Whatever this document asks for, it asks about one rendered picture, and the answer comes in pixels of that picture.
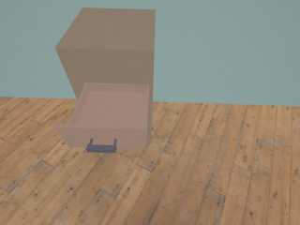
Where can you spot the drawer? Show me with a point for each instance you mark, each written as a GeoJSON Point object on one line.
{"type": "Point", "coordinates": [106, 112]}

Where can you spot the cabinet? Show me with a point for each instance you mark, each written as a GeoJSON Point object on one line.
{"type": "Point", "coordinates": [111, 45]}

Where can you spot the handle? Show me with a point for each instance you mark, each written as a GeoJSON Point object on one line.
{"type": "Point", "coordinates": [101, 148]}

